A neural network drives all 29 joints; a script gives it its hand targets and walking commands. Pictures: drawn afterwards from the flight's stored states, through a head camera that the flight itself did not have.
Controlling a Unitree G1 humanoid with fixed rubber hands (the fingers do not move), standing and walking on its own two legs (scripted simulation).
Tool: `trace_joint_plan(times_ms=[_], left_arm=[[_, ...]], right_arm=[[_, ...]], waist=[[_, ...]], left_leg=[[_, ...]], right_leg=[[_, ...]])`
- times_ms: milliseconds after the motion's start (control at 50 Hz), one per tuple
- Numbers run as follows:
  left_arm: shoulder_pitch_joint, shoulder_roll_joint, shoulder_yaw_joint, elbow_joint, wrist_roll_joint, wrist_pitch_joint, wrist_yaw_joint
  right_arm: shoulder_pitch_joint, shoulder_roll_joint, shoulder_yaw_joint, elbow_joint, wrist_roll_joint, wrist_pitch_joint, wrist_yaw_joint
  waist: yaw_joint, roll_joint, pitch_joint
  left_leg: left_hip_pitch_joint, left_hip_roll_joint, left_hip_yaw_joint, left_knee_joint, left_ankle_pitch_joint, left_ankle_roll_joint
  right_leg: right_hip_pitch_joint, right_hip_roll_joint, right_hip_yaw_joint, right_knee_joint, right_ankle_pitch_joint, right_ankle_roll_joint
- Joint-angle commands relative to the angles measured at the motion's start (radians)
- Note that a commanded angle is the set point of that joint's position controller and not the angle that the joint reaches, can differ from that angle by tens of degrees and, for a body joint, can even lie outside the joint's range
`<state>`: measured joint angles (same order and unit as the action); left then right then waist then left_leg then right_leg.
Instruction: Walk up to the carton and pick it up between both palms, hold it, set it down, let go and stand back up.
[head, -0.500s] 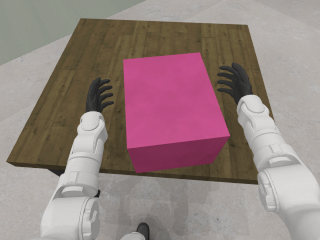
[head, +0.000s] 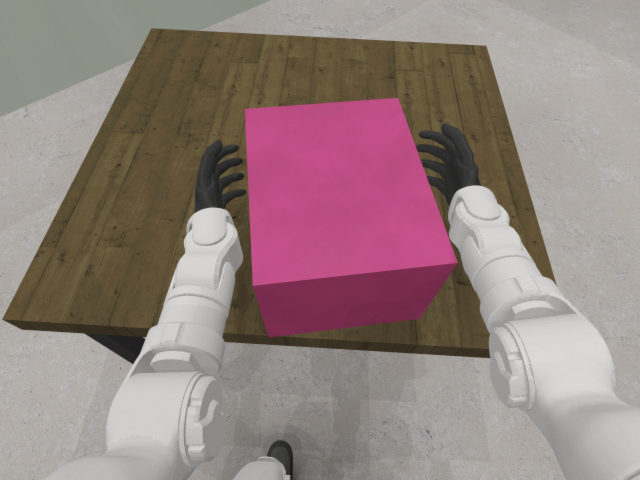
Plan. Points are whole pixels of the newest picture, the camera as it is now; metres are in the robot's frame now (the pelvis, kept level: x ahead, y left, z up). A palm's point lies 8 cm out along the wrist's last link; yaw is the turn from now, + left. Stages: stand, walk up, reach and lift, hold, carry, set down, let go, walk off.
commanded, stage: reach and lift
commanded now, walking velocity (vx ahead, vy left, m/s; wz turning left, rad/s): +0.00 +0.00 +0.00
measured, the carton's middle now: (334, 216) +0.44 +0.05 +0.02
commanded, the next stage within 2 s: none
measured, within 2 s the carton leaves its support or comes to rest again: leaves its support in 1.38 s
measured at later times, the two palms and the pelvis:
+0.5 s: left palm (213, 204) +0.40 +0.20 +0.07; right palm (457, 186) +0.47 -0.11 +0.08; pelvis +0.01 +0.00 +0.00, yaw +0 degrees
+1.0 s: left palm (213, 207) +0.39 +0.19 +0.08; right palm (464, 195) +0.45 -0.11 +0.09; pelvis +0.03 -0.01 +0.01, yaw +1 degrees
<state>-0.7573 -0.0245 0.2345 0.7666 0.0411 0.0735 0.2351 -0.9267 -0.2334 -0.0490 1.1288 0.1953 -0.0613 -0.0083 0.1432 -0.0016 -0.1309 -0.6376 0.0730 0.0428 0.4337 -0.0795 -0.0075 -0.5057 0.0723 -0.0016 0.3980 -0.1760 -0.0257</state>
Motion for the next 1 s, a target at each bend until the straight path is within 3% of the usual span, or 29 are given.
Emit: trace_joint_plan(times_ms=[0, 20, 80, 160, 180, 200, 220, 260, 300, 320, 340, 360, 380, 400, 460, 480, 520, 540, 580, 620, 660, 680, 700, 740, 800, 820, 920, 980], left_arm=[[-0.497, -0.005, -0.042, -0.248, 0.011, -0.063, 0.006], [-0.424, -0.001, -0.037, -0.197, 0.008, -0.051, 0.002], [-0.452, 0.004, -0.020, -0.187, 0.035, -0.040, -0.005], [-0.459, -0.025, -0.017, -0.222, 0.022, -0.063, -0.004], [-0.463, -0.020, -0.026, -0.229, 0.032, -0.064, -0.006], [-0.422, -0.027, -0.012, -0.209, 0.032, -0.066, -0.013], [-0.459, -0.046, -0.028, -0.244, 0.042, -0.071, -0.013], [-0.480, -0.051, -0.026, -0.263, 0.061, -0.068, -0.004], [-0.437, -0.071, -0.039, -0.235, 0.057, -0.058, -0.007], [-0.472, -0.066, -0.043, -0.209, 0.041, -0.057, -0.017], [-0.486, -0.056, -0.016, -0.197, 0.058, -0.058, -0.024], [-0.474, -0.056, -0.012, -0.185, 0.071, -0.057, -0.016], [-0.473, -0.068, -0.009, -0.173, 0.061, -0.065, -0.024], [-0.451, -0.083, -0.027, -0.187, 0.057, -0.071, -0.025], [-0.500, -0.084, 0.002, -0.219, 0.095, -0.083, -0.037], [-0.452, -0.125, -0.001, -0.198, 0.095, -0.084, -0.049], [-0.442, -0.173, -0.013, -0.196, 0.130, -0.080, -0.063], [-0.436, -0.209, -0.024, -0.197, 0.138, -0.088, -0.077], [-0.521, -0.245, 0.016, -0.167, 0.188, -0.080, -0.110], [-0.489, -0.288, 0.036, -0.149, 0.238, -0.085, -0.128], [-0.508, -0.482, 0.001, -0.122, 0.281, -0.089, -0.195], [-0.444, -0.533, -0.033, -0.118, 0.293, -0.093, -0.206], [-0.429, -0.536, -0.051, -0.127, 0.302, -0.094, -0.211], [-0.398, -0.522, -0.046, -0.120, 0.311, -0.083, -0.209], [-0.373, -0.499, -0.032, -0.121, 0.323, -0.058, -0.223], [-0.376, -0.523, -0.033, -0.142, 0.325, -0.059, -0.222], [-0.335, -0.528, -0.043, -0.147, 0.321, -0.040, -0.221], [-0.318, -0.548, -0.058, -0.160, 0.317, -0.029, -0.214]], right_arm=[[-0.534, -0.096, -0.027, -0.226, -0.014, -0.054, -0.003], [-0.503, -0.097, -0.014, -0.236, -0.017, -0.047, -0.009], [-0.479, -0.088, -0.047, -0.176, -0.043, -0.028, -0.010], [-0.517, -0.058, -0.040, -0.255, -0.045, -0.044, -0.013], [-0.508, -0.059, -0.038, -0.235, -0.042, -0.048, -0.013], [-0.487, -0.053, -0.022, -0.228, -0.043, -0.044, -0.014], [-0.493, -0.043, -0.039, -0.225, -0.052, -0.051, -0.012], [-0.500, -0.052, -0.051, -0.204, -0.045, -0.043, -0.005], [-0.461, -0.043, -0.056, -0.174, -0.056, -0.038, -0.008], [-0.499, -0.020, -0.060, -0.223, -0.061, -0.040, -0.012], [-0.517, -0.015, -0.073, -0.220, -0.070, -0.038, -0.010], [-0.504, -0.025, -0.084, -0.219, -0.080, -0.041, -0.013], [-0.498, 0.009, -0.068, -0.221, -0.082, -0.039, -0.006], [-0.478, 0.015, -0.074, -0.177, -0.080, -0.038, -0.003], [-0.509, 0.032, -0.089, -0.226, -0.113, -0.064, -0.004], [-0.459, 0.084, -0.067, -0.195, -0.112, -0.057, 0.010], [-0.445, 0.123, -0.100, -0.189, -0.148, -0.069, 0.023], [-0.445, 0.196, -0.086, -0.250, -0.178, -0.082, 0.029], [-0.508, 0.246, -0.162, -0.222, -0.243, -0.079, 0.052], [-0.466, 0.320, -0.189, -0.241, -0.317, -0.094, 0.069], [-0.495, 0.579, -0.148, -0.260, -0.397, -0.113, 0.128], [-0.434, 0.635, -0.126, -0.236, -0.415, -0.131, 0.143], [-0.417, 0.632, -0.128, -0.223, -0.435, -0.146, 0.155], [-0.389, 0.602, -0.165, -0.197, -0.469, -0.159, 0.166], [-0.337, 0.636, -0.162, -0.172, -0.469, -0.152, 0.165], [-0.324, 0.639, -0.174, -0.164, -0.480, -0.158, 0.168], [-0.367, 0.632, -0.173, -0.194, -0.468, -0.173, 0.169], [-0.346, 0.623, -0.174, -0.172, -0.460, -0.171, 0.171]], waist=[[0.012, -0.028, -0.811], [0.021, -0.053, -0.769], [-0.010, -0.055, -0.694], [0.016, -0.088, -0.769], [0.005, -0.058, -0.758], [0.024, -0.090, -0.761], [0.001, -0.058, -0.799], [0.004, -0.018, -0.780], [-0.009, -0.041, -0.687], [-0.012, -0.045, -0.687], [0.003, -0.073, -0.679], [-0.007, -0.059, -0.678], [0.013, -0.096, -0.664], [-0.004, -0.065, -0.656], [0.004, -0.067, -0.726], [0.019, -0.062, -0.702], [-0.012, -0.049, -0.677], [-0.004, -0.046, -0.703], [-0.017, -0.061, -0.639], [-0.012, -0.074, -0.628], [0.009, -0.081, -0.633], [-0.004, -0.056, -0.650], [-0.005, -0.020, -0.670], [-0.017, -0.018, -0.638], [-0.010, -0.028, -0.450], [-0.025, -0.028, -0.471], [0.003, -0.011, -0.425], [-0.005, 0.021, -0.420]], left_leg=[[0.642, -0.025, -0.004, 0.074, 0.363, -0.036], [0.622, -0.026, -0.008, 0.072, 0.337, -0.029], [0.604, -0.032, -0.009, 0.047, 0.281, -0.019], [0.602, -0.032, 0.004, 0.062, 0.320, -0.023], [0.613, -0.032, -0.002, 0.081, 0.359, -0.028], [0.604, -0.034, 0.000, 0.074, 0.373, -0.024], [0.640, -0.031, -0.002, 0.079, 0.414, -0.034], [0.667, -0.026, 0.002, 0.078, 0.396, -0.041], [0.677, -0.025, 0.005, 0.069, 0.368, -0.034], [0.650, -0.029, 0.004, 0.061, 0.332, -0.033], [0.609, -0.035, 0.015, 0.064, 0.317, -0.025], [0.618, -0.033, 0.014, 0.056, 0.299, -0.024], [0.592, -0.033, 0.017, 0.056, 0.274, -0.011], [0.603, -0.038, 0.015, 0.060, 0.308, -0.021], [0.600, -0.043, 0.026, 0.047, 0.337, -0.025], [0.604, -0.046, 0.027, 0.050, 0.333, -0.021], [0.631, -0.045, 0.022, 0.043, 0.360, -0.026], [0.628, -0.049, 0.026, 0.048, 0.381, -0.027], [0.610, -0.047, 0.036, 0.010, 0.276, -0.014], [0.601, -0.053, 0.045, -0.010, 0.282, -0.006], [0.614, -0.057, 0.062, -0.022, 0.305, -0.002], [0.639, -0.052, 0.054, -0.013, 0.380, -0.014], [0.658, -0.051, 0.052, -0.009, 0.424, -0.021], [0.705, -0.033, 0.045, -0.011, 0.448, -0.023], [0.683, -0.041, 0.067, -0.044, 0.388, -0.009], [0.691, -0.037, 0.069, -0.059, 0.361, -0.014], [0.673, -0.035, 0.075, -0.056, 0.382, -0.016], [0.719, -0.034, 0.080, -0.053, 0.396, -0.016]], right_leg=[[0.068, 0.004, -0.020, -0.049, 0.259, 0.034], [0.085, -0.010, -0.004, -0.050, 0.272, 0.036], [0.094, -0.013, -0.006, -0.063, 0.237, 0.041], [0.125, -0.013, 0.000, -0.041, 0.307, 0.049], [0.125, -0.014, 0.000, -0.030, 0.355, 0.047], [0.156, -0.018, 0.008, -0.028, 0.400, 0.056], [0.140, -0.006, -0.008, -0.023, 0.398, 0.048], [0.086, -0.001, -0.018, -0.048, 0.302, 0.035], [0.082, -0.004, -0.018, -0.066, 0.284, 0.037], [0.103, -0.015, -0.007, -0.067, 0.288, 0.041], [0.125, -0.024, -0.002, -0.059, 0.282, 0.046], [0.117, -0.014, -0.006, -0.057, 0.281, 0.044], [0.127, -0.024, -0.002, -0.048, 0.255, 0.054], [0.127, -0.024, -0.004, -0.052, 0.294, 0.050], [0.180, -0.025, -0.005, -0.044, 0.364, 0.052], [0.185, -0.030, 0.001, -0.039, 0.363, 0.052], [0.185, -0.033, -0.010, -0.047, 0.378, 0.054], [0.217, -0.036, -0.005, -0.045, 0.423, 0.054], [0.203, -0.051, -0.007, -0.067, 0.302, 0.057], [0.245, -0.052, -0.018, -0.066, 0.344, 0.061], [0.287, -0.062, -0.023, -0.058, 0.399, 0.062], [0.311, -0.059, -0.032, -0.046, 0.483, 0.058], [0.331, -0.059, -0.044, -0.049, 0.496, 0.057], [0.274, -0.045, -0.052, -0.061, 0.468, 0.050], [0.303, -0.054, -0.050, -0.083, 0.432, 0.063], [0.300, -0.049, -0.058, -0.090, 0.403, 0.058], [0.288, -0.046, -0.062, -0.102, 0.358, 0.045], [0.253, -0.038, -0.075, -0.118, 0.310, 0.038]])
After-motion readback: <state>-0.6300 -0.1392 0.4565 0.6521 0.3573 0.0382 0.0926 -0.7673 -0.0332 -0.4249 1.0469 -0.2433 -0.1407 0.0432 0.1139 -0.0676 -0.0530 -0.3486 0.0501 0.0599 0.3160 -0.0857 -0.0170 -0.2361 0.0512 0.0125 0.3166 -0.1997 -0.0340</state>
